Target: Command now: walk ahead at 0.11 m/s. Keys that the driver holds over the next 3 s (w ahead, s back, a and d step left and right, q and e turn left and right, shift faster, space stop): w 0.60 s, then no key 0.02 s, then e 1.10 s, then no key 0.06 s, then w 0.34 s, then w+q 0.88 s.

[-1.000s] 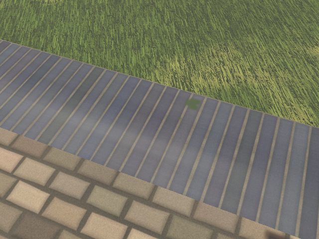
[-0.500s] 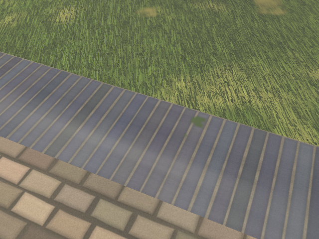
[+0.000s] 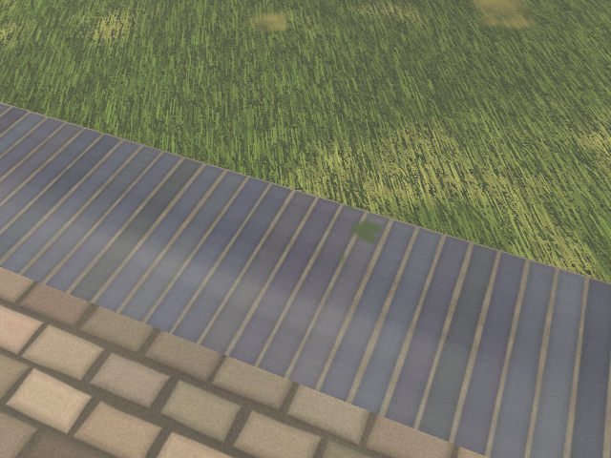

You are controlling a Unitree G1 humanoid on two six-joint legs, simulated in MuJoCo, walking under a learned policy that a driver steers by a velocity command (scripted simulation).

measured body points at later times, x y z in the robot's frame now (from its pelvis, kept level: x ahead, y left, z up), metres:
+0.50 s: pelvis +0.14 -0.02 +0.00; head +0.17 -0.03 +0.45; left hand +0.04 +0.22 -0.13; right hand +0.34 -0.26 -0.11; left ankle +0.29 +0.12 -0.69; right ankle +0.00 -0.13 -0.74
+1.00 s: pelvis +0.35 +0.03 +0.01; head +0.38 +0.02 +0.46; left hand +0.52 +0.28 -0.11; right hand +0.39 -0.25 -0.13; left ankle +0.37 +0.11 -0.74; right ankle +0.43 -0.13 -0.69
